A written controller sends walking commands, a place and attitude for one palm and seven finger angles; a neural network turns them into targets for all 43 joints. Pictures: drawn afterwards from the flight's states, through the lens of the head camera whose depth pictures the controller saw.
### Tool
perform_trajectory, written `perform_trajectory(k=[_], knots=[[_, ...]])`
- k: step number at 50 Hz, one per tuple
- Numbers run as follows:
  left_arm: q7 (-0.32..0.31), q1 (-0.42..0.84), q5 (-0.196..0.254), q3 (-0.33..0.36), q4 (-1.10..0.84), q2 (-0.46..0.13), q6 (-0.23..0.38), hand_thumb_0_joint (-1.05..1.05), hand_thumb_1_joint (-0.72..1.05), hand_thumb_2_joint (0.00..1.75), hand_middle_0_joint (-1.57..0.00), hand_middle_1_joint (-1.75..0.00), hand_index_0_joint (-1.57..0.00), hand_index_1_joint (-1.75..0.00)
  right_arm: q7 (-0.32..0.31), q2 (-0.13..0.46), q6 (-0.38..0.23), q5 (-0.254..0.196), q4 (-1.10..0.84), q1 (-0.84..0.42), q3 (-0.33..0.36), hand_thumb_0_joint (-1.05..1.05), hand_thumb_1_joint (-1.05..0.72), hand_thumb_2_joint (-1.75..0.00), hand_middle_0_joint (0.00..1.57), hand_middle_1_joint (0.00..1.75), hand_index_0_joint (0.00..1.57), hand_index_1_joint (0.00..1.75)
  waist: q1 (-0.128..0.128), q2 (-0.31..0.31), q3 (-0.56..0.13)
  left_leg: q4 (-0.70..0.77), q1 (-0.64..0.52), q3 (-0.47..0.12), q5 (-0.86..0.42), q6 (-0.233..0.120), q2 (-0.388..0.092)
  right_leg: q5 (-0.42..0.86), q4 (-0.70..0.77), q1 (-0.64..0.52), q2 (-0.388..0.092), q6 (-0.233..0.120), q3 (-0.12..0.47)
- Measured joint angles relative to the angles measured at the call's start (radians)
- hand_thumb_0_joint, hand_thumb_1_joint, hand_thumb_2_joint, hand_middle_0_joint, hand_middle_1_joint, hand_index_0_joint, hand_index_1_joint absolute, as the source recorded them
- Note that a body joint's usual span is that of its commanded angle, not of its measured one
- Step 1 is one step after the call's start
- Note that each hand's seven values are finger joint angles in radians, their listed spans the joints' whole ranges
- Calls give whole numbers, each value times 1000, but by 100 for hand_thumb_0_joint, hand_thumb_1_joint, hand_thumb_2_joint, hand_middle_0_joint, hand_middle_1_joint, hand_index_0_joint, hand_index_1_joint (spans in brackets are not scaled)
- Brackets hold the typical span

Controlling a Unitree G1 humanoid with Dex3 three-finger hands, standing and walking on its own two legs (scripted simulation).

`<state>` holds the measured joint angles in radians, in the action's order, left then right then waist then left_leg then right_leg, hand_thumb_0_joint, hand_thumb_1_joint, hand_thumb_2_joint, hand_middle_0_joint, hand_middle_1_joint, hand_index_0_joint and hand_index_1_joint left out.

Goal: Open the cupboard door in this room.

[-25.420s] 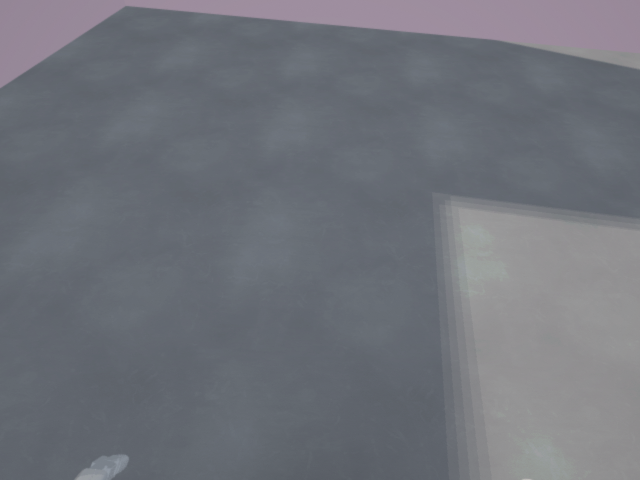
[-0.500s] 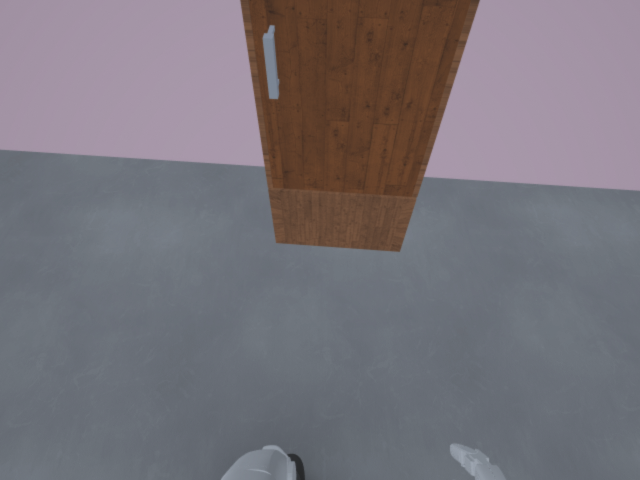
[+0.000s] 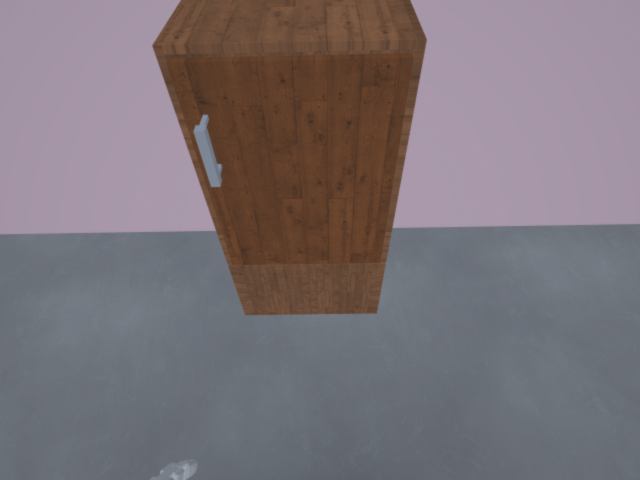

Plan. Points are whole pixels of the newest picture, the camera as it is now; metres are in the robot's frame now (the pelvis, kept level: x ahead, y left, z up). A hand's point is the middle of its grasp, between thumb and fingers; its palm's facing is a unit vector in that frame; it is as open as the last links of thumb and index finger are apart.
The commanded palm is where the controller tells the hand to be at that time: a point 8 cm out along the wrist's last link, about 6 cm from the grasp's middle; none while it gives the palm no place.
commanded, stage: take the last steps up to it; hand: left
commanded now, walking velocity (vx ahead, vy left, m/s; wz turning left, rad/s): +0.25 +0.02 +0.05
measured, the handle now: (210, 151) +0.70 +0.24 +0.00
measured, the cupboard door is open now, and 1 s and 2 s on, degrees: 0 0 0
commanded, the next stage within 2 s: come to a stop and stand still in 0.26 s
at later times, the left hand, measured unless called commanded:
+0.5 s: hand out of the picture +0.10 +0.21 -0.18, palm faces +0.09 -0.99 -0.14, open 7.3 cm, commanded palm none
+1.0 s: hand (221, 447) +0.20 +0.15 -0.14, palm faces +0.01 -0.96 -0.28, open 7.3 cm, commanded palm none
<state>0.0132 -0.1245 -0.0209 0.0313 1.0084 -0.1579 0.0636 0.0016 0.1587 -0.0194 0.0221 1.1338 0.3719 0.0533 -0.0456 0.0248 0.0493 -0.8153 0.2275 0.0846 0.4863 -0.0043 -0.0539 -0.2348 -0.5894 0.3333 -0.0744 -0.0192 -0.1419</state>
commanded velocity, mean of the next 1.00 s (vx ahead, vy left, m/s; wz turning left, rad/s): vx -0.02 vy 0.03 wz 0.01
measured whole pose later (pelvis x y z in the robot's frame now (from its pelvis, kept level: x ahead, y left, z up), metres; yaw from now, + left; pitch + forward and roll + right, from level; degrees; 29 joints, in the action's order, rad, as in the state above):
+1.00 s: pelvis +0.13 -0.03 +0.01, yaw -1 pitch -2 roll +3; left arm -0.02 -0.19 -0.02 0.02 1.00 -0.15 -0.01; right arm 0.00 0.22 0.07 0.02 1.05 0.20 0.08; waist -0.01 0.05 0.08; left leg -0.94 0.41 0.02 0.44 0.04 -0.01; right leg -0.25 -0.56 0.28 -0.08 -0.01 -0.04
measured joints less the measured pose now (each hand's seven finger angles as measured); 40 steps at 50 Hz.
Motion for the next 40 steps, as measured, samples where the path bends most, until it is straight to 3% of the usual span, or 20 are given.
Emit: perform_trajectory(k=[2,5,10,16,18,21,23,28,34,37,40], knots=[[-7,-27,4,-2,6,12,6,0,91,90,-19,-30,-20,-29,5,-5,11,-1,0,-18,0,1,-91,-90,19,30,20,30,15,-6,4,-194,94,-17,-12,-4,1,-21,27,-43,1,-8,-7],[-29,-73,15,21,15,0,11,-2,95,90,-20,-30,-20,-30,10,-3,17,3,-19,-57,6,1,-91,-90,19,30,20,30,36,-3,2,-277,205,-29,-106,4,-21,-9,106,-111,11,-3,-20],[-28,-160,4,13,69,-13,2,-2,95,90,-20,-30,-20,-29,12,16,20,6,-61,-132,18,1,-92,-90,19,30,20,30,46,1,-6,-124,275,-18,-211,28,-52,-7,200,-196,19,8,-35],[-22,-237,0,7,122,-9,-12,-1,93,90,-20,-30,-20,-29,23,34,3,1,-92,-195,11,1,-92,-90,19,30,20,30,82,-24,4,170,194,12,-258,24,-38,-75,186,-252,10,49,-40],[-20,-261,4,5,135,-8,-21,0,92,90,-20,-30,-20,-29,22,35,-16,4,-100,-202,4,1,-92,-90,19,30,20,30,88,-35,2,261,134,25,-306,13,-25,-135,110,-243,-3,66,-35],[-25,-248,11,1,152,-16,-47,0,92,90,-20,-30,-20,-29,6,9,-32,5,-105,-219,-11,1,-91,-90,19,30,20,30,94,-79,18,216,115,55,-243,-32,0,-278,-172,-138,-16,45,35],[-34,-224,15,-4,157,-14,-56,0,92,90,-19,-30,-20,-29,-13,-8,-30,2,-98,-224,-24,1,-91,-90,19,30,20,30,89,-83,21,252,77,65,-238,-37,6,-298,-268,-80,-6,49,58],[-37,-140,13,-1,112,-12,-79,0,92,90,-19,-30,-20,-29,-46,-21,-12,-10,-89,-248,-18,-1,-94,-90,20,30,21,30,68,-70,43,350,9,75,-276,-46,12,-237,-322,37,10,63,90],[-39,-47,5,39,21,-66,-118,0,91,90,-19,-30,-20,-29,-46,-20,18,-2,-86,-232,-4,-1,-93,-90,20,30,21,30,50,-76,52,364,4,71,-289,-22,-15,-176,-518,171,45,74,131],[-38,-17,7,47,-12,-81,-125,0,91,90,-19,-30,-20,-29,-41,-13,30,4,-82,-215,5,0,-92,-90,20,30,21,30,45,-70,52,351,17,64,-291,-4,-31,-160,-479,162,41,73,137],[-36,-5,8,39,-32,-76,-118,0,92,90,-19,-30,-20,-29,-30,4,41,10,-81,-203,17,0,-91,-90,20,30,21,30,38,-46,51,324,36,59,-286,17,-48,-164,-302,88,21,65,122]])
